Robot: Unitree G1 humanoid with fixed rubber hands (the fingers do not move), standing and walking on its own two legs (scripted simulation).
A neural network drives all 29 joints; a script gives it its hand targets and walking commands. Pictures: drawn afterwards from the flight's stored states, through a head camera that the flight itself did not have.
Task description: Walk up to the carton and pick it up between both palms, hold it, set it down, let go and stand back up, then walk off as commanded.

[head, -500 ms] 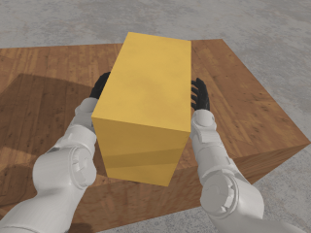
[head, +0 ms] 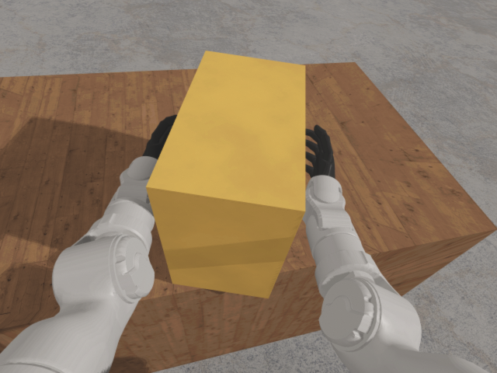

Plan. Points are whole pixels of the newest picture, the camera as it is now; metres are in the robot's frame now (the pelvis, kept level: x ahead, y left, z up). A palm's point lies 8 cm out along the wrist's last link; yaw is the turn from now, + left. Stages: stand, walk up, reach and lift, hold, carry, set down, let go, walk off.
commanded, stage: reach and lift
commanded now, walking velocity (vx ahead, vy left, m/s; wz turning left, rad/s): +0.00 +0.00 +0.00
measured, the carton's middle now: (237, 176) +0.44 -0.02 +0.06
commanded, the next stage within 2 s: none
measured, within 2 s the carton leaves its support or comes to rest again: leaves its support in 0.58 s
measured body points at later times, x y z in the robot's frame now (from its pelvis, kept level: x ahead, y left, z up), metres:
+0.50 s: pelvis +0.00 +0.00 +0.00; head +0.04 +0.04 +0.45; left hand +0.48 +0.13 +0.09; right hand +0.41 -0.14 +0.11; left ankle +0.01 +0.10 -0.74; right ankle +0.01 -0.15 -0.74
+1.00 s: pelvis +0.00 +0.00 +0.00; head -0.01 +0.04 +0.45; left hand +0.46 +0.13 +0.13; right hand +0.40 -0.14 +0.14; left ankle +0.01 +0.10 -0.74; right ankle +0.01 -0.15 -0.74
